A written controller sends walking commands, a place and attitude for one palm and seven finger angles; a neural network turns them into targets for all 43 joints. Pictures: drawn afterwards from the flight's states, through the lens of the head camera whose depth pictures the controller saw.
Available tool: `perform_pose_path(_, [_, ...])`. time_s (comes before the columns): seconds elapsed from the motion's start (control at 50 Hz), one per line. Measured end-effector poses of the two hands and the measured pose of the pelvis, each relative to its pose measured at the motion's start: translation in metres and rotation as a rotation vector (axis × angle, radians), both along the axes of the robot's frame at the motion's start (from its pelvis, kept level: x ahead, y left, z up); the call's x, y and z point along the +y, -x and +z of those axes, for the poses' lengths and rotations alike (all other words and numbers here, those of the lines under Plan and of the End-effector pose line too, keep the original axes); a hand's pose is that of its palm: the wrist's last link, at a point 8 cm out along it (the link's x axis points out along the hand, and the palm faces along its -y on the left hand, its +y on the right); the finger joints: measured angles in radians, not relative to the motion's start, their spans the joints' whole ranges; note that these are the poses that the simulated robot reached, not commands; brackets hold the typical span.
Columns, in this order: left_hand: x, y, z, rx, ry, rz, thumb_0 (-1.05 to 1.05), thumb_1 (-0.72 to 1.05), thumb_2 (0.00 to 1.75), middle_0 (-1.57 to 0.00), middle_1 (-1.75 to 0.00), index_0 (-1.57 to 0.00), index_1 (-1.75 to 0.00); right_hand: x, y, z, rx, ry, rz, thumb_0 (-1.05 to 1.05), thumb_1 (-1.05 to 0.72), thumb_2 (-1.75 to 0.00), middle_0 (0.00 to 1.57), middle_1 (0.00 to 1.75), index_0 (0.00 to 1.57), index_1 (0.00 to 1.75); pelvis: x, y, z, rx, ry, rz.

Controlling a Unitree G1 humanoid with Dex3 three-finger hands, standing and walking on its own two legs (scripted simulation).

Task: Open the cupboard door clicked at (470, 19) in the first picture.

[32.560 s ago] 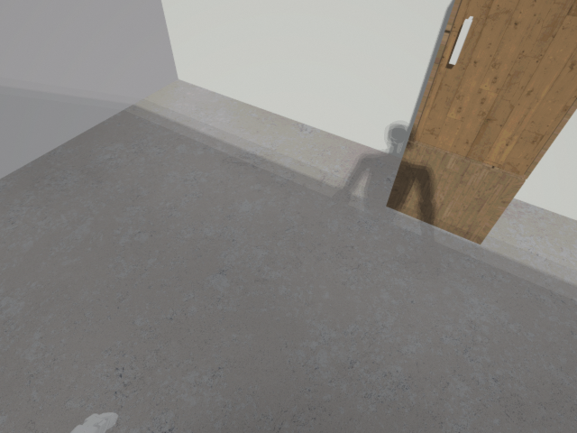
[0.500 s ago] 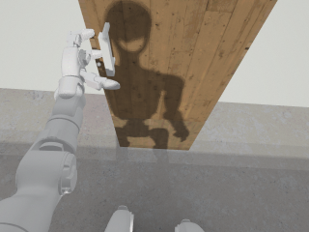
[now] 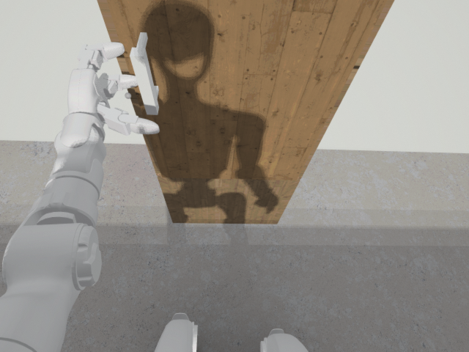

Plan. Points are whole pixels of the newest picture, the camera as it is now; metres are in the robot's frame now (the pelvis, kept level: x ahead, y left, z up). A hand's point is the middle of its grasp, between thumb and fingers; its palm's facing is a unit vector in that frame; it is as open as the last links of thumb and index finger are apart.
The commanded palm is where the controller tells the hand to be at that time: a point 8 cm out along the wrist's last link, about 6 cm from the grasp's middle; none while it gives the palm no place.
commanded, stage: move the hooked fingers beside the handle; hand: left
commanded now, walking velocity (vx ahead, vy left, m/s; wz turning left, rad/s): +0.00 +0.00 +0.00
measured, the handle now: (147, 76) +0.55 +0.15 +0.11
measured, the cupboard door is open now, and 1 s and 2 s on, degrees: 0 0 0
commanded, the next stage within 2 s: slide the fingers in behind the handle in 1.98 s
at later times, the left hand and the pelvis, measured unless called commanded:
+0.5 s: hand (121, 92) +0.51 +0.18 +0.12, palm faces +0.02 -1.00 +0.00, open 14.5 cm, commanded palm +0.49 +0.21 +0.11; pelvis +0.01 +0.01 +0.00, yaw -2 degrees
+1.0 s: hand (108, 96) +0.50 +0.20 +0.12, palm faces +0.00 -1.00 -0.01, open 14.0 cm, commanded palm +0.48 +0.25 +0.11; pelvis +0.01 +0.00 +0.01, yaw -3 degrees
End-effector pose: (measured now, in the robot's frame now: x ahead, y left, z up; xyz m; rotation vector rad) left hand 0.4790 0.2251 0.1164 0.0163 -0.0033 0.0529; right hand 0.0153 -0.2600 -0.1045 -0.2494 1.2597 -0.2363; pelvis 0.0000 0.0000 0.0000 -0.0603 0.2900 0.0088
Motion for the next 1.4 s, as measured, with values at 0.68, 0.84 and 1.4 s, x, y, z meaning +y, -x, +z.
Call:
perform_pose_path(0.68, [0.011,-0.006,-0.001,0.002,0.015,-0.059,-0.01,-0.50,0.30,-0.30,-1.20,-0.23,-1.19,0.006,-0.017,0.006,-0.033,-0.009,-0.072,0.00,-0.91,-0.90,0.21,0.30,0.20,0.30,0.004,-0.018,0.006,-0.008,-0.009,-0.049])
perform_pose_path(0.84, [0.019,-0.003,-0.001,0.003,0.025,-0.048,-0.01,-0.50,0.30,-0.30,-1.20,-0.28,-1.20,0.000,-0.018,0.008,-0.046,0.004,-0.089,0.00,-0.91,-0.90,0.21,0.30,0.20,0.30,0.001,-0.017,0.007,-0.015,-0.015,-0.060])
perform_pose_path(1.4, [0.036,-0.007,0.003,0.001,0.016,-0.069,-0.01,-0.50,0.30,-0.30,-1.20,-0.30,-1.20,-0.003,0.012,0.008,0.024,0.034,-0.122,0.00,-0.91,-0.90,0.21,0.30,0.20,0.30,0.002,-0.011,0.003,0.005,-0.007,-0.063])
